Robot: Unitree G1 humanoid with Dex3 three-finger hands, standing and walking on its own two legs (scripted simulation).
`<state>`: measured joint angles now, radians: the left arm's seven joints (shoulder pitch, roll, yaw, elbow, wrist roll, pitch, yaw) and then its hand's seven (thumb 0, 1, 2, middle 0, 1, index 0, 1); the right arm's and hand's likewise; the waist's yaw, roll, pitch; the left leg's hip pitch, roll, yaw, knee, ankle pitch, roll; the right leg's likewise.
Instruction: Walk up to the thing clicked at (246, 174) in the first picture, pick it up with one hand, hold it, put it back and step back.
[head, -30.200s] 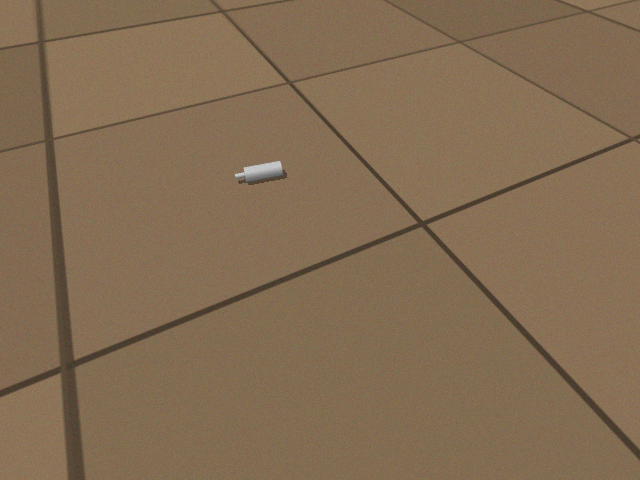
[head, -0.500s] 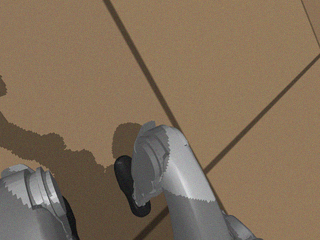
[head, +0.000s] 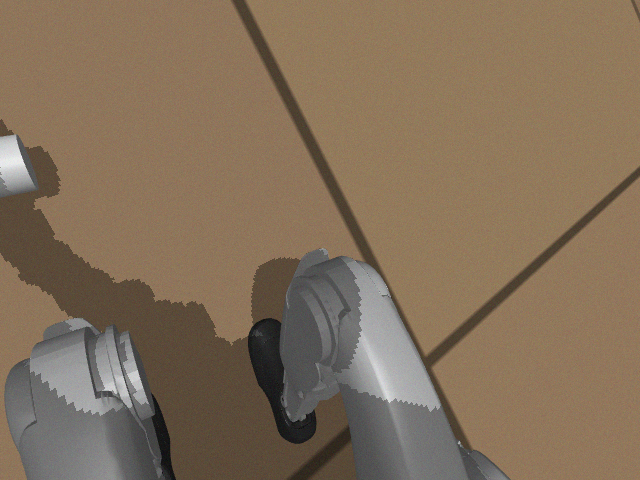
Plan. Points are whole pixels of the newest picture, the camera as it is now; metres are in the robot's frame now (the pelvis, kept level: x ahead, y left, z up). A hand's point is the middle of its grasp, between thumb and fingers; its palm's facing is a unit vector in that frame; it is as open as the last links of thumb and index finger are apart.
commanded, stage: withdraw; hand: left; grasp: from above
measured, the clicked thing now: out of the picture +0.49 +0.34 -0.28
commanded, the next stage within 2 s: home in 0.58 s
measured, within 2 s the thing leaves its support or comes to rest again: neither
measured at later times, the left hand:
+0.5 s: hand out of the picture +0.44 +0.31 -0.06, palm faces -0.50 -0.09 -0.86, open 13.9 cm
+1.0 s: hand out of the picture +0.47 +0.32 -0.08, palm faces -0.34 -0.25 -0.91, open 11.7 cm
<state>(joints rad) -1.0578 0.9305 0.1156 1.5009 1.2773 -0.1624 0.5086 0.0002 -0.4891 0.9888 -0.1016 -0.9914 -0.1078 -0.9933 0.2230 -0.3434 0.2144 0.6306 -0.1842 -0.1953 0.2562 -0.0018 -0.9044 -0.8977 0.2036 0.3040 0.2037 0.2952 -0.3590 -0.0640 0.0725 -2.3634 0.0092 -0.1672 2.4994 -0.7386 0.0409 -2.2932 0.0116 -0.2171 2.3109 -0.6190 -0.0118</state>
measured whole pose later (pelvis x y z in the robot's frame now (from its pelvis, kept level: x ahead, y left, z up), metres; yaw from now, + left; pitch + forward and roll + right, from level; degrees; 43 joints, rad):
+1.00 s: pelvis +0.00 +0.00 +0.05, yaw +6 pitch +38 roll -8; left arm -0.99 0.71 0.08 1.26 1.03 -0.05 0.23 0.00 -0.02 0.91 -0.23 -0.63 -0.22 -0.65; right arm 0.28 -0.25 0.08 0.66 -0.07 -0.01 0.14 0.00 -0.89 -0.89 0.20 0.30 0.20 0.29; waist -0.27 0.06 -0.10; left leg -2.25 -0.01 -0.06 2.28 -0.70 0.05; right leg -2.22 0.00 -0.11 2.18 -0.63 -0.01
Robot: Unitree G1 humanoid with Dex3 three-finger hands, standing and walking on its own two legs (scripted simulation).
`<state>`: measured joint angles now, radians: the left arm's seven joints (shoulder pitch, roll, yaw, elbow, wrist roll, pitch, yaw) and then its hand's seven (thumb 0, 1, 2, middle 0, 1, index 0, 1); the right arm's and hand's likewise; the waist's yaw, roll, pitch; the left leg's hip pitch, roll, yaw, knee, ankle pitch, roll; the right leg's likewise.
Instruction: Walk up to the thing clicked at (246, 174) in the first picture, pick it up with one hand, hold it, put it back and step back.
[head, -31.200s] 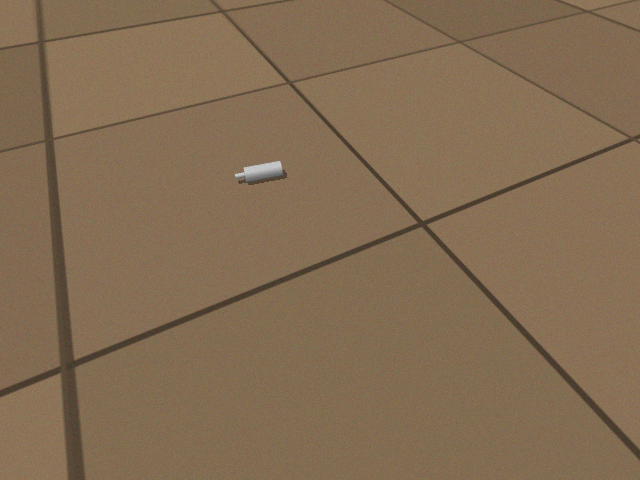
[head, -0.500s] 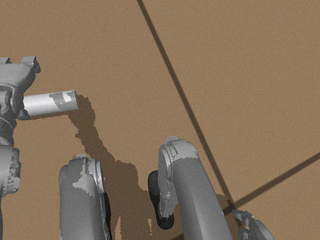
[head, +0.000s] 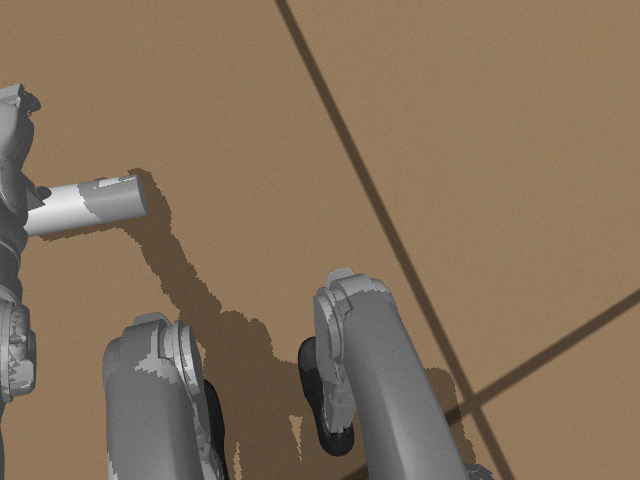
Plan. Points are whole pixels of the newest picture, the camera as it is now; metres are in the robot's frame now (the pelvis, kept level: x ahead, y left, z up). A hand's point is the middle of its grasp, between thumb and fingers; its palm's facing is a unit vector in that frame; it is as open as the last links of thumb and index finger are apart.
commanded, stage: home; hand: left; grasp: from above
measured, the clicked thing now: (70, 207) +0.52 +0.28 -0.33
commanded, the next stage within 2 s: none
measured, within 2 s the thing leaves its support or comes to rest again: neither
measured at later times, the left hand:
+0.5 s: hand out of the picture +0.31 +0.23 +0.07, palm faces -0.11 -0.85 -0.52, open 7.3 cm
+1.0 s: hand out of the picture +0.24 +0.20 +0.27, palm faces +0.17 -0.96 -0.23, open 7.4 cm
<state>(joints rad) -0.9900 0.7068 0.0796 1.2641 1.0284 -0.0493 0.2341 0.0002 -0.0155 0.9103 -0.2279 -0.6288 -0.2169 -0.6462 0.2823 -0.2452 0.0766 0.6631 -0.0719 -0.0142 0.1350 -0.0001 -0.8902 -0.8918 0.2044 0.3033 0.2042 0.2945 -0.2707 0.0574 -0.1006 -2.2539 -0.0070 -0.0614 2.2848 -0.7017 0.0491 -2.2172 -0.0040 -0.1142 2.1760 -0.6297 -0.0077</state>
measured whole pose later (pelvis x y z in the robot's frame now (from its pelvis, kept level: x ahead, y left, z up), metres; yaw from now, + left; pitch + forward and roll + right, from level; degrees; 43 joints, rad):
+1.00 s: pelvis +0.07 +0.00 +0.34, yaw +7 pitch +13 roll -3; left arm 0.39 0.23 0.03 0.02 -0.06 0.39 0.08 0.01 0.91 0.90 -0.20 -0.30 -0.21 -0.30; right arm 0.30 -0.22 0.05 0.53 0.04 -0.14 -0.16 0.01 -0.90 -0.90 0.20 0.30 0.20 0.29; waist -0.07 0.05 -0.17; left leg -0.78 0.00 -0.05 1.06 -0.51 0.02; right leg -0.76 0.03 -0.06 0.98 -0.45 -0.01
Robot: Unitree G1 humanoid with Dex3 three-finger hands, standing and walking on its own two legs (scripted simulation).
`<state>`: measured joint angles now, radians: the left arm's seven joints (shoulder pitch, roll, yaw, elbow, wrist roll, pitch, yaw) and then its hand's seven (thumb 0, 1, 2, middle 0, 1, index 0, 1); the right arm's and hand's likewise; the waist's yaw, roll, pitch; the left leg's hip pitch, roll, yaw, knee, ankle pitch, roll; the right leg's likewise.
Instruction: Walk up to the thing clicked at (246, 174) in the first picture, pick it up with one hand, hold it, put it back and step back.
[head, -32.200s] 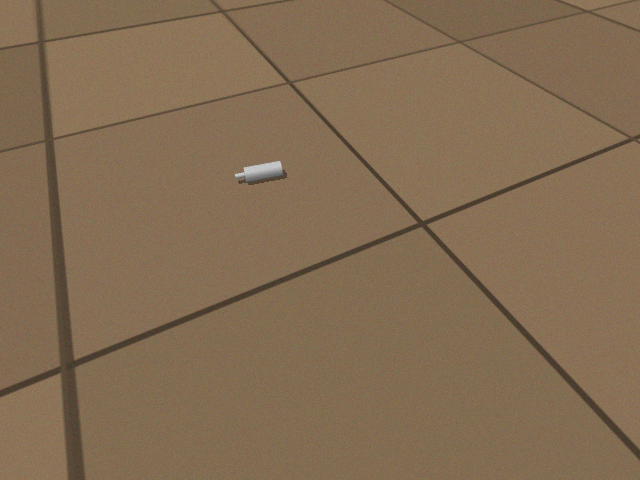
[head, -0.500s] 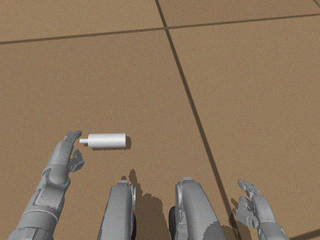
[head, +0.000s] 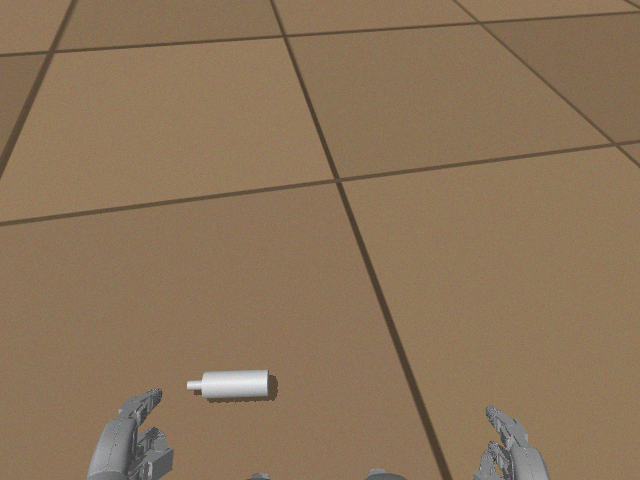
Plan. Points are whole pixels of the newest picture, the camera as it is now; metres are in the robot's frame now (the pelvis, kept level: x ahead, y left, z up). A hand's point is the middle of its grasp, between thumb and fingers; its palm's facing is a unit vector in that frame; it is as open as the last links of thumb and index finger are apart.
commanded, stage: home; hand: left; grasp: from above
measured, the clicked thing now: (228, 383) +0.48 +0.23 -0.67
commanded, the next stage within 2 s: none
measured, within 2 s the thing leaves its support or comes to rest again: neither
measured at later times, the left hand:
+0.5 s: hand (158, 474) +0.17 +0.18 -0.04, palm faces +0.06 -0.98 -0.21, open 7.4 cm
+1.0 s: hand (165, 472) +0.17 +0.17 -0.04, palm faces +0.05 -0.98 -0.21, open 7.4 cm
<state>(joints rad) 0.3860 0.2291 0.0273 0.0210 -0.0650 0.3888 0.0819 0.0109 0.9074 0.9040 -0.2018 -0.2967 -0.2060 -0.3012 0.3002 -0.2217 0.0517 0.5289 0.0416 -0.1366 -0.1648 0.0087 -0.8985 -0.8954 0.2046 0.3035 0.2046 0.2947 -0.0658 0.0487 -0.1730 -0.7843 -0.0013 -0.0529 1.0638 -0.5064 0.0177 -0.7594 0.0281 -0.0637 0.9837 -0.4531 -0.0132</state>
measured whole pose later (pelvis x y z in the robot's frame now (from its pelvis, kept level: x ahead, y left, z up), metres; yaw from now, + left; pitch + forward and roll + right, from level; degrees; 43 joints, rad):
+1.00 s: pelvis +0.01 -0.01 +0.01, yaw +1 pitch +10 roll -2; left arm 0.50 0.23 0.02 -0.09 -0.05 0.43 0.02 0.01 0.91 0.90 -0.20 -0.30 -0.20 -0.30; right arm 0.30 -0.23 0.03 0.54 0.02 -0.23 -0.17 0.01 -0.90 -0.90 0.20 0.30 0.20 0.29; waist -0.04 0.05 -0.16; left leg -0.66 0.00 -0.06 1.00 -0.50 0.01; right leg -0.64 0.02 -0.06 0.93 -0.46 -0.02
